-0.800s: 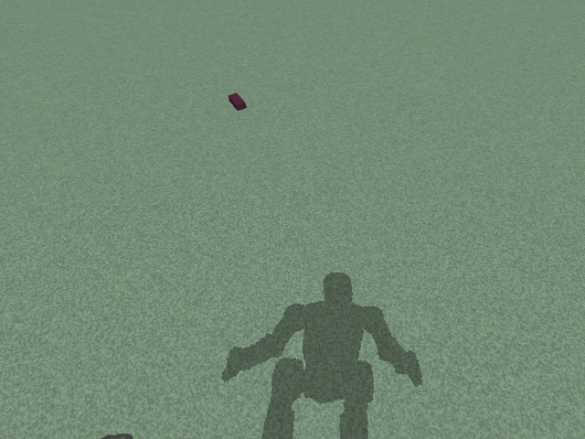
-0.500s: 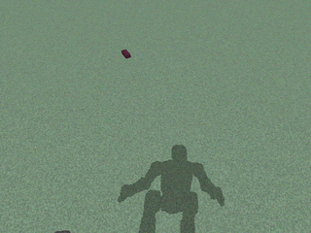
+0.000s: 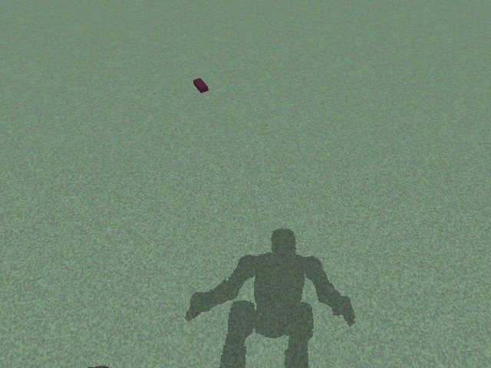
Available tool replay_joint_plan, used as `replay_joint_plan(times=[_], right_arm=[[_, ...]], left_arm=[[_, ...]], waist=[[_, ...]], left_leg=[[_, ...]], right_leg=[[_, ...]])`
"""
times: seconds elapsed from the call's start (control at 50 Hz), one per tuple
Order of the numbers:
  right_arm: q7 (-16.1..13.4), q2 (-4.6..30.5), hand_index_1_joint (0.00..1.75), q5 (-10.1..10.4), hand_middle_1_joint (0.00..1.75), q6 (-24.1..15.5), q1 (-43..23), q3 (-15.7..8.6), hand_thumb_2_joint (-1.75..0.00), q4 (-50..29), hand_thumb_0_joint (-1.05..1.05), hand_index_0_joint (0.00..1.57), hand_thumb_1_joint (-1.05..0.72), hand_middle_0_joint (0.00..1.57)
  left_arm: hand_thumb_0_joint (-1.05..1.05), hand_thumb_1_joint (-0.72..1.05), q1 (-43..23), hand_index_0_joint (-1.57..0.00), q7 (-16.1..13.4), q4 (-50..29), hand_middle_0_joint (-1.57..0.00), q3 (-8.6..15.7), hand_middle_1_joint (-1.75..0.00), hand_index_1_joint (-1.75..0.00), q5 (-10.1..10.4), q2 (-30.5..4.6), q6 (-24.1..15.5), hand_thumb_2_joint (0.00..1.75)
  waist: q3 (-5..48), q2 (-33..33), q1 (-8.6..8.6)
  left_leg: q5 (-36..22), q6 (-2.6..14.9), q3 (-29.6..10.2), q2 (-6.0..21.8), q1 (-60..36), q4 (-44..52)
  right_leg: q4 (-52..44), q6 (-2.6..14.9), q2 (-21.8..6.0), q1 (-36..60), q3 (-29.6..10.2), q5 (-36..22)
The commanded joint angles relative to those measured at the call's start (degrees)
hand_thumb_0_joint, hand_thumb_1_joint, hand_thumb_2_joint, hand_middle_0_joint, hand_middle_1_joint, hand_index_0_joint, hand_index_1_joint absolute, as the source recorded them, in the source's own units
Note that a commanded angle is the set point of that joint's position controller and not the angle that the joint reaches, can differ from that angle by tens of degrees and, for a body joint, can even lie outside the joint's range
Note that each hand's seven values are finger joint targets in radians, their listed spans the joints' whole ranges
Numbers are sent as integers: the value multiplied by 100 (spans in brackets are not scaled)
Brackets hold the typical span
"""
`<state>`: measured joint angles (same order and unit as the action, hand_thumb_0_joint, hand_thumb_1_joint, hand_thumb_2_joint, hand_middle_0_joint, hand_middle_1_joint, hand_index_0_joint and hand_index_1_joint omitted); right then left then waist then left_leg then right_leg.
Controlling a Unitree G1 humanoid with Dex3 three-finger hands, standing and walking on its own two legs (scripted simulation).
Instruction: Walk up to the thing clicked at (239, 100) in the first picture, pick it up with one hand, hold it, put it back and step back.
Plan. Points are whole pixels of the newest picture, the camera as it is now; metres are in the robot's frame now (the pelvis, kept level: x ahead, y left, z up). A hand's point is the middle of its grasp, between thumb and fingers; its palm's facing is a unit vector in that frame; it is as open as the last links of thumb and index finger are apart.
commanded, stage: stand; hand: left
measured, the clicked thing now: (200, 85) +1.96 +0.42 -0.76
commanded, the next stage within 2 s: walk up in 0.32 s
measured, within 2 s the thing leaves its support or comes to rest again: neither
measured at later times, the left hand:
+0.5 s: hand out of the picture +0.08 +0.30 -0.16, palm faces -0.14 -0.91 -0.40, open 7.4 cm
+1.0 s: hand (121, 206) +0.47 +0.35 -0.15, palm faces -0.39 -0.81 -0.44, open 7.4 cm
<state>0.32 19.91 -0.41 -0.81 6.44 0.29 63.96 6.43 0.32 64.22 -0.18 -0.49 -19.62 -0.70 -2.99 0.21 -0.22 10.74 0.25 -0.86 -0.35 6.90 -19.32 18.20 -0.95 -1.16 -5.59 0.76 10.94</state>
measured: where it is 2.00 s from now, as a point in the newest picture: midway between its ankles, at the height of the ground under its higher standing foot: (204, 229)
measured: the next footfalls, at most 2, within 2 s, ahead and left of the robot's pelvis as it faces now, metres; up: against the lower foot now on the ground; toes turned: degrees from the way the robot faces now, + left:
left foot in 0.62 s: +0.14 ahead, +0.21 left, +0.00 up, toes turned -11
right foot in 1.02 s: +0.35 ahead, -0.01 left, +0.00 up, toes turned -28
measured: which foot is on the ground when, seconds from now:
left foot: down 0.00-0.38, up 0.40-0.60, down 0.62-1.00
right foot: down 0.00-0.64, up 0.66-1.00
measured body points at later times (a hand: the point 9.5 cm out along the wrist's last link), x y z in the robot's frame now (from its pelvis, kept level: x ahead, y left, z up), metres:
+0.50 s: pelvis +0.02 +0.03 -0.02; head +0.04 +0.01 +0.43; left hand +0.08 +0.35 -0.13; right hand +0.11 -0.31 -0.13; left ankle +0.00 +0.15 -0.73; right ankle -0.01 -0.13 -0.75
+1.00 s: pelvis +0.24 +0.13 -0.03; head +0.25 +0.12 +0.42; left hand +0.49 +0.39 -0.12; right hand +0.13 -0.18 -0.15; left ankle +0.10 +0.22 -0.75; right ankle +0.31 +0.00 -0.75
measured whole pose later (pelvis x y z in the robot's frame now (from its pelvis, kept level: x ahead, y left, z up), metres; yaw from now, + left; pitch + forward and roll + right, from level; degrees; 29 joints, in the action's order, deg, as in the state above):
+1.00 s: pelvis +0.24 +0.13 -0.03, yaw -20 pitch +1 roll -1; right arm 5.2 24.1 -2.6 -0.8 19.2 -6.4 50.1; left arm 8.1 1.5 53.8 2.0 1.1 -26.5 -2.7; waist -0.9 2.2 5.9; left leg 28.2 4.4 9.2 -3.5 -3.2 -23.8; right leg 34.0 2.3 -1.3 -27.1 8.4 9.2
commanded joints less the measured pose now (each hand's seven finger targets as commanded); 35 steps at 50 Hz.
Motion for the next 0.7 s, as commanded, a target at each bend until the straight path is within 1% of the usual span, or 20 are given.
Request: replay_joint_plan(times=[0.0,0.28,0.3,0.32,0.34,0.36,0.38,0.4,0.42,0.44,0.48,0.52,0.54,0.56,0.58,0.6,0.62,0.64,0.66,0.68], right_arm=[[-95,1182,30,11,30,-126,-198,-217,-90,-308,0,20,-90,20],[-92,1197,30,10,30,-120,-175,-207,-90,-325,0,20,-90,20],[206,2195,30,-276,30,-220,-517,-829,-90,-1207,0,20,-90,20],[340,1940,30,-308,30,-166,-591,-798,-90,-1276,0,20,-90,20],[411,1800,30,-323,30,-127,-627,-777,-90,-1384,0,20,-90,20],[474,1548,30,-258,30,-103,-595,-729,-90,-1542,0,20,-90,20],[547,1396,30,-279,30,-77,-691,-713,-90,-1685,0,20,-90,20],[609,1372,30,-274,30,-65,-697,-722,-90,-1831,0,20,-90,20],[643,1416,30,-264,30,-75,-729,-756,-90,-1958,0,20,-90,20],[643,1501,30,-250,30,-99,-609,-772,-90,-1965,0,20,-90,20],[646,1565,30,-228,30,-146,-649,-788,-90,-2068,0,20,-90,20],[669,1587,30,-247,30,-160,-646,-790,-90,-2175,0,20,-90,20],[682,1643,30,-266,30,-167,-706,-817,-90,-2177,0,20,-90,20],[692,1640,30,-258,30,-179,-606,-834,-90,-2175,0,20,-90,20],[689,1653,30,-257,30,-194,-406,-868,-90,-2091,0,20,-90,20],[653,1694,30,-242,30,-209,330,-942,-90,-1884,0,20,-90,20],[556,2182,30,-315,30,-221,1386,-1134,-90,-1559,0,20,-90,20],[505,2714,30,-282,30,-244,1349,-1226,-90,-1679,0,20,-90,20],[505,2771,30,-178,30,-212,652,-1200,-90,-1886,0,20,-90,20],[491,2652,30,-151,30,-223,486,-1142,-90,-2002,0,20,-90,20]], left_arm=[[0,90,-188,-20,-87,-319,-20,232,-30,-30,8,-1199,-113,90],[0,90,-167,-20,-90,-319,-20,243,-30,-30,-1,-1219,-109,90],[0,90,642,-20,17,-641,-20,607,-30,-30,22,-2168,-191,90],[0,90,564,-20,60,-600,-20,583,-30,-30,-14,-2077,-211,90],[0,90,422,-20,66,-675,-20,612,-30,-30,-51,-2059,-217,90],[0,90,228,-20,54,-782,-20,678,-30,-30,-75,-2150,-266,90],[0,90,86,-20,17,-879,-20,706,-30,-30,-82,-2240,-317,90],[0,90,88,-20,-21,-964,-20,743,-30,-30,-105,-2345,-394,90],[0,90,191,-20,-49,-1005,-20,747,-30,-30,-86,-2416,-457,90],[0,90,369,-20,-68,-1060,-20,744,-30,-30,-45,-2372,-484,90],[0,90,587,-20,-63,-1158,-20,758,-30,-30,-51,-2365,-497,90],[0,90,723,-20,-53,-1210,-20,768,-30,-30,-54,-2412,-502,90],[0,90,791,-20,-37,-1194,-20,764,-30,-30,-36,-2428,-493,90],[0,90,731,-20,-30,-1242,-20,754,-30,-30,-20,-2438,-484,90],[0,90,589,-20,-17,-1293,-20,722,-30,-30,6,-2405,-466,90],[0,90,186,-20,-5,-1429,-20,665,-30,-30,28,-2286,-436,90],[0,90,-154,-20,-10,-1630,-20,548,-30,-30,12,-1817,-402,90],[0,90,-86,-20,-97,-1732,-20,434,-30,-30,43,-1456,-400,90],[0,90,-202,-20,-137,-1719,-20,419,-30,-30,72,-1837,-354,90],[0,90,-150,-20,-115,-1633,-20,400,-30,-30,69,-2031,-389,90]], waist=[[441,-4,21],[457,-30,9],[645,525,-36],[248,340,15],[-80,114,83],[-118,-345,134],[-231,-799,111],[-154,-954,130],[-9,-988,116],[267,-909,86],[598,-945,-34],[633,-1034,-77],[551,-947,-109],[531,-929,-33],[518,-729,117],[615,-305,631],[877,1209,1253],[653,2386,1220],[304,1489,968],[157,1022,760]], left_leg=[[-1104,105,-516,731,-82,255],[-1147,121,-556,746,-62,292],[2149,379,-99,555,-421,-775],[2746,484,-117,482,-3,-1080],[2706,445,-98,300,317,-1391],[2279,429,-258,222,1010,-1884],[1620,360,-490,198,1782,-2561],[1294,211,-809,334,2442,-2982],[1230,62,-979,429,2847,-3074],[1228,-34,-1007,414,3057,-3088],[1544,-55,-932,406,2873,-2596],[1883,-24,-808,385,2666,-2069],[1888,-17,-634,315,2437,-1865],[1649,-6,-495,274,2117,-1543],[1126,1,-252,188,1432,-1094],[576,18,-29,124,27,-374],[1291,174,-796,606,-1900,356],[2937,538,-3198,2064,-2075,1094],[3574,1017,-3569,2432,-1199,1282],[3790,1181,-3598,2563,-589,1395]], right_leg=[[-189,222,-653,79,-465,-914],[-217,212,-661,186,-418,-865],[193,567,-770,-840,-1275,1789],[-39,639,-938,-1517,-1689,2673],[-289,669,-1052,-1910,-2056,3024],[-425,824,-1255,-1584,-2579,3365],[-582,1110,-1590,-1329,-3229,3437],[-614,1289,-1711,-793,-3472,3215],[-576,1427,-1794,-294,-3593,2842],[-437,1415,-1610,170,-3412,2571],[-373,1442,-1614,417,-3266,2387],[-219,1434,-1556,473,-3008,1990],[-106,1376,-1432,237,-2809,1832],[85,1277,-1302,25,-2545,1557],[408,1107,-1059,-507,-2132,1381],[1191,789,-699,-1506,-1512,1328],[2868,312,231,-3390,-497,1855],[4608,282,756,-4828,-88,2637],[4923,358,39,-4770,-377,1890],[4990,400,-341,-4420,-354,1576]])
